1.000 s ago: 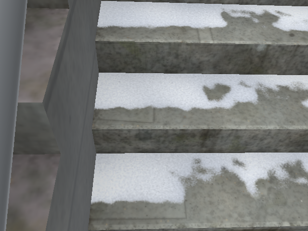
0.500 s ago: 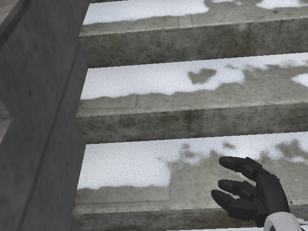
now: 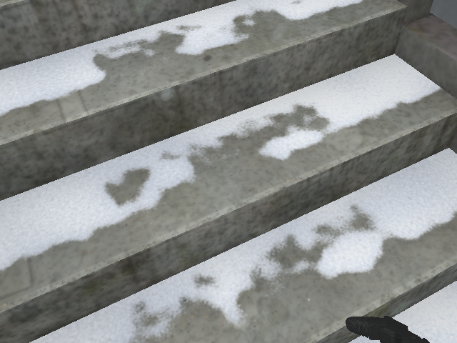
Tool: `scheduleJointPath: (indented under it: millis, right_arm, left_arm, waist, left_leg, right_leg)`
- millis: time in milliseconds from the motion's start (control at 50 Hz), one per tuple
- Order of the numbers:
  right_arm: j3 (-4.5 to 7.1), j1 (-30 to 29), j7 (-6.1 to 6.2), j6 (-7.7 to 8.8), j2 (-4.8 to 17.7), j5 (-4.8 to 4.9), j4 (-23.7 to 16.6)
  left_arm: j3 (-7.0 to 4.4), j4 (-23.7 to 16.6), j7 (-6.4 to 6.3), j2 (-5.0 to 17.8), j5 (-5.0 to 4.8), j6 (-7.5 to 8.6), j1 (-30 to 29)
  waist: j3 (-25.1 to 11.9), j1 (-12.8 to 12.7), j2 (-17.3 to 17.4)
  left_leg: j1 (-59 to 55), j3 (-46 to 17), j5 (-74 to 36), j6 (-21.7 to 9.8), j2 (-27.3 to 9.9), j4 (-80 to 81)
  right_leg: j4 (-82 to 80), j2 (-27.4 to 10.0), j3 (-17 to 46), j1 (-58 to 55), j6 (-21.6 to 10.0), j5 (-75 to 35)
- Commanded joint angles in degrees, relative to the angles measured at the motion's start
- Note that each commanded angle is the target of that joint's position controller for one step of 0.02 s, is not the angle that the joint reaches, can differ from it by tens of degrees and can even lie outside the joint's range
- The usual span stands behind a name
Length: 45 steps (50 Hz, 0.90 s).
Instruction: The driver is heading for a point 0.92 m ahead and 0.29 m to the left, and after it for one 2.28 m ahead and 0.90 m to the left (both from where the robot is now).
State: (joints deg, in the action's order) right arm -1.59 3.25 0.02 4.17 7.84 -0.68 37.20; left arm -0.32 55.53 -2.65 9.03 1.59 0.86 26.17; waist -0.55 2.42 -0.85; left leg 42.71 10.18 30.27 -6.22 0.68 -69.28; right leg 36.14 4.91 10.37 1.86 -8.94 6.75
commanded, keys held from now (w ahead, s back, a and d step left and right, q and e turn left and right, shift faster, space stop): w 0.26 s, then w+q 0.74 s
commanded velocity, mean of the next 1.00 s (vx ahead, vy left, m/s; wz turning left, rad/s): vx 0.50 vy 0.00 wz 0.29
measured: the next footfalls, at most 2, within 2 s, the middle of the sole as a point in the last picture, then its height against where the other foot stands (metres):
right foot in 0.34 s outside the picture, level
left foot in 0.78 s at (263, 283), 0.16 m higher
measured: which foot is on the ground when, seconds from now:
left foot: down 0.00-0.52, up 0.54-0.76, down 0.78-1.00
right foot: up 0.00-0.32, down 0.34-0.76, up 0.78-1.00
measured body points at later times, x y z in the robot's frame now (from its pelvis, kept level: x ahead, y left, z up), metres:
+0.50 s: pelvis +0.30 -0.08 +0.11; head +0.36 -0.08 +0.56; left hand +0.61 +0.02 +0.08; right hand +0.12 -0.27 -0.01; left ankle +0.09 +0.10 -0.60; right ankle +0.28 -0.25 -0.57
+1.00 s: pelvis +0.63 -0.12 +0.28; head +0.66 -0.09 +0.73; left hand +0.89 +0.09 +0.31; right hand +0.67 -0.34 +0.14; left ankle +0.51 -0.07 -0.46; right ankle +0.78 -0.21 -0.22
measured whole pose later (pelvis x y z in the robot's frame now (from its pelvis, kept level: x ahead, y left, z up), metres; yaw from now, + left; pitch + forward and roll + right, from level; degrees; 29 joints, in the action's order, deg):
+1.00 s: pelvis +0.63 -0.12 +0.28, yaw +21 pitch +5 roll -4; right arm -1.2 27.7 0.8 1.0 8.8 1.5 52.2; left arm 7.9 22.6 2.9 3.0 2.1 7.5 -9.5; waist -0.6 1.1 2.1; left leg 7.6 -9.2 17.4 -4.7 0.9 -23.5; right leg 101.6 -2.3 -3.7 66.9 -1.9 29.4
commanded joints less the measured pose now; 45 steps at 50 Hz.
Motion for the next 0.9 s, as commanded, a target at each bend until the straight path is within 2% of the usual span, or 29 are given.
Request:
scheduleJointPath:
  millis: [20,60,100,160,260,340,400,440,460,480,500,520,540,560,580,600,640,660,680,700,720,740,760,780,800,820,840,880,900]
  right_arm:
    - [4.81,29.11,2.19,-0.62,9.14,-2.11,10.28]
    - [2.92,19.54,0.91,0.79,1.73,1.94,14.35]
    - [1.02,14.8,-0.44,1.06,-3.9,-0.58,16.98]
    - [1.24,12.89,-2.17,0.42,-0.46,-0.44,18.26]
    - [2.02,21.04,0.53,0.96,8.07,-0.52,17.93]
    - [3.32,39.5,3.77,-1.73,7.11,0.22,21.46]
    - [3.48,47.78,4.91,-4.79,4.24,2.07,23.68]
    - [3.19,45.82,4.94,-5.29,3.2,1.43,23.62]
    - [2.82,37.81,4.24,-5.1,4.49,-0.2,21.04]
    - [3.91,34.34,3.26,-4.14,11.57,-0.25,19.79]
    - [5.09,23.87,2.44,-2.91,16.64,-0.04,15.24]
    - [5.33,11.16,1.74,-0.68,15.5,0.68,9.5]
    - [3.38,15.02,0.12,3.18,3.49,-1.78,8.11]
    - [3.76,15.33,-1.55,6.44,4.06,1.58,7.12]
    - [4.56,5.91,-1.89,6.34,6.28,4.42,3.68]
    - [2.56,-3.54,-1.16,4.42,0.47,5.84,-1.94]
    - [-3.75,-8.87,-1.59,0.54,-10.19,4.96,-10.98]
    - [-4.54,-2.82,-2.7,-0.04,-8.95,3.34,-14.08]
    - [-3.73,7.03,-3.22,0.14,-3.65,1.55,-13.31]
    - [0.27,25.4,-2.37,0.88,6.14,-2.87,-5.39]
    - [2.14,38.4,-0.66,0.79,8.14,-3.45,1.93]
    - [4.84,48.49,0.83,-0.49,13.23,-2.9,6.45]
    - [6.27,50.98,1.79,-0.26,18.37,-4.85,8.59]
    - [6.32,39.84,1.87,-0.6,18.51,-2.28,9.69]
    - [4.83,23.9,1.93,-1.06,16.86,-2.8,4.06]
    - [4.32,26.21,0.33,-1.75,13.4,-1.27,3.69]
    - [4.59,29.42,-1.1,-1.97,13.08,0.7,7.51]
    - [2.98,24.83,-1.94,-1.82,7.27,1.8,10.91]
    - [1.93,17.62,-1.27,-1.76,5.12,1.37,8.53]
  left_arm:
    - [-1.56,-8.31,5.11,2.12,-1.66,5.57,-4.55]
    - [0.59,-15.55,5.28,-1.84,-2.55,4.21,-16.93]
    - [1.63,-15.5,4.44,-2.99,-2.54,2.17,-11.42]
    - [3.55,-16.98,3.87,-4.91,-3.21,2.01,-11.08]
    - [3.61,-18.14,2.91,-2.28,-1.04,2.15,-19.25]
    - [5.27,-25.23,4.99,-4.34,-1.05,4.13,-40.84]
    - [7.21,-31.41,7.1,-6.71,-1.76,7.51,-52.25]
    - [8.09,-35.23,8.39,-6.19,-1.63,8.92,-52.4]
    - [6.18,-33.56,8.13,-1.91,-1.64,9.28,-41.28]
    - [2.55,-29.44,6.74,4.69,-3.55,8.49,-27.52]
    - [-0.86,-22.59,5.51,11.47,-4.4,7.31,-14.34]
    - [-2.8,-13.77,3.67,14.11,-4.12,5.25,-2.3]
    - [-3.34,-10.17,2.55,19.57,-0.28,2.77,2.76]
    - [-2.93,-10.81,1.63,16.34,3.71,0.6,9.12]
    - [-2.13,-8.86,2.42,11.15,4.3,-0.53,9.62]
    - [-1.68,-6.33,3.13,7.16,3.58,-0.54,5.41]
    - [-0.83,-5.27,3.52,2.66,1.84,-0.3,-11.09]
    - [0.07,-7.05,2.87,2.15,0.43,-0.02,-26.07]
    - [-0.53,-10.73,2.39,6.88,-0.67,-0.68,-41.22]
    - [-2.8,-13.46,0.17,13.99,1.58,0.27,-45.25]
    - [-5.05,-16.67,0.94,23.16,0.24,2.51,-46.41]
    - [-5.29,-17.45,1.48,23.72,-0.34,3.53,-47.61]
    - [-4.5,-20.59,1.13,20.5,-4.41,3.18,-49.7]
    - [-1.68,-18.15,2.19,10.43,-3.01,4.05,-40.53]
    - [-1.65,-15.04,4.95,7.79,-1.1,6.66,-18.65]
    - [-1.61,-16.14,6.68,10.51,-0.17,8.31,-22.18]
    - [-0.57,-21.99,6.57,6.69,-0.43,8.61,-28.82]
    - [4.25,-28.41,5.73,-3.41,-0.18,8.45,-36.21]
    - [5.18,-29.52,6.09,-2.26,-0.79,7.86,-33.28]
  waist:
    - [-11.87,6.75,19.83]
    - [8.49,-0.92,0.04]
    - [7.69,-7.78,-1.87]
    - [8.7,-10.46,-0.92]
    - [-1.96,-4.8,6.43]
    - [3.59,7.58,7.42]
    - [6.46,11.62,9.13]
    - [0.12,7.47,8.12]
    - [-7.83,-0.16,8.85]
    - [-14.1,-6.41,10.73]
    - [-16.98,-12.96,6.79]
    - [-11.14,-16.51,-0.52]
    - [-11.07,-11.23,-23.44]
    - [-24.63,-15.45,-20.43]
    - [-24.29,-18.16,-14.82]
    - [-16.27,-16.05,-17.49]
    - [1.49,-3.53,-16.04]
    - [5.44,8.33,-14.94]
    - [5.7,16.81,-12.9]
    - [-6.1,21.67,-9.18]
    - [-15.2,24.38,-13.0]
    - [-19.76,28.32,-10.81]
    - [-11.63,30.96,-2.57]
    - [-6.01,18.88,22.28]
    - [-22.43,2.68,33.79]
    - [-25.41,6.99,19.3]
    - [-15.35,6.28,9.89]
    - [2.82,1.0,2.58]
    - [6.93,-3.09,2.15]
  left_leg:
    - [-40.57,-70.74,1.24,-17.65,-22.63,53.48]
    - [-20.11,-47.74,9.6,-9.65,-20.29,49.19]
    - [-12.99,-32.19,0.82,-4.59,-16.28,49.23]
    - [-9.55,-14.17,-8.82,-0.49,-11.34,50.12]
    - [-19.91,-9.73,-18.13,-5.32,-11.61,54.28]
    - [-57.58,-23.59,-23.04,-5.8,-18.35,55.87]
    - [-74.52,-27.71,-39.06,-4.81,-18.16,51.43]
    - [-72.33,-21.98,-72.65,-0.41,-14.54,44.3]
    - [-58.78,-19.59,-90.74,1.45,-11.71,37.63]
    - [-51.8,-23.9,-93.22,1.46,-14.48,32.3]
    - [-44.09,-21.98,-87.14,3.1,-11.6,23.36]
    - [-17.2,-18.89,-35.76,4.7,-2.97,4.03]
    - [22.46,-17.67,17.17,3.68,4.41,-24.97]
    - [34.09,-23.03,18.89,3.23,6.67,-48.28]
    - [40.98,-18.82,14.62,3.38,4.73,-58.38]
    - [50.66,-13.46,15.95,3.83,2.74,-65.04]
    - [47.72,-9.88,17.35,3.5,-2.75,-62.58]
    - [32.58,-12.05,16.58,2.7,-7.5,-45.82]
    - [6.95,-4.53,12.52,3.92,-4.12,-21.44]
    - [-23.5,2.28,-6.57,5.64,9.14,-23.2]
    - [-36.42,-1.6,-7.98,6.76,6.29,-17.37]
    - [-43.33,-0.3,-14.75,6.85,7.38,-8.02]
    - [-39.66,-13.36,-14.01,-0.8,5.46,24.16]
    - [-44.58,-26.8,-54.92,-5.89,-2.0,44.32]
    - [-62.05,-48.36,-80.9,-16.32,-12.39,31.97]
    - [-59.53,-48.84,-72.01,-15.66,-12.12,33.16]
    - [-57.78,-46.88,-51.57,-13.2,-12.32,38.78]
    - [-43.11,-38.79,-28.01,-8.04,-8.89,42.97]
    - [-31.41,-32.35,-30.69,-6.34,-7.04,46.64]
  right_leg:
    - [67.59,8.83,13.03,39.26,0.32,11.14]
    - [72.1,2.47,4.37,49.96,-1.57,10.81]
    - [81.86,-0.08,2.24,51.78,-1.52,7.94]
    - [72.66,-3.45,0.52,58.89,0.24,1.27]
    - [55.4,-9.81,-13.03,53.26,7.06,-11.97]
    - [51.32,-15.09,-13.03,85.61,9.63,4.05]
    - [49.53,-14.76,-12.61,98.03,11.67,26.19]
    - [23.96,-10.07,-13.71,75.09,9.26,30.15]
    - [3.59,-6.0,-12.85,41.36,8.12,23.17]
    - [-12.71,-7.43,-9.14,15.36,7.49,3.8]
    - [-22.25,-9.55,-8.26,-3.41,7.44,-17.57]
    - [-29.33,-15.38,-5.6,-23.73,8.02,-36.9]
    - [1.66,-24.03,-3.29,-50.81,9.71,-101.7]
    - [10.35,-36.1,2.45,-55.25,-0.73,-120.72]
    - [2.16,-34.49,1.91,-51.0,-2.74,-99.85]
    - [-4.0,-30.56,-1.89,-46.25,-1.14,-74.49]
    - [-15.68,-25.45,-13.27,-16.89,3.7,-53.68]
    - [-22.99,-23.3,-19.97,4.55,7.89,-48.79]
    - [-27.31,-15.99,-28.96,25.9,8.82,-57.37]
    - [-20.74,-10.26,-28.57,32.5,5.74,-88.25]
    - [-14.45,-17.9,-23.46,27.02,2.36,-111.67]
    - [-5.23,-21.03,-20.28,19.87,1.04,-122.5]
    - [26.22,-11.35,-17.14,17.16,7.43,-104.87]
    - [53.89,-0.76,-15.1,24.89,10.61,4.93]
    - [81.07,2.55,-0.86,41.03,8.39,15.55]
    - [90.08,1.89,0.56,43.23,6.79,18.31]
    - [92.9,2.55,-2.78,56.09,6.82,23.75]
    - [96.36,-0.95,-9.0,72.3,6.24,29.92]
    - [88.19,-3.26,-11.21,69.44,6.13,29.25]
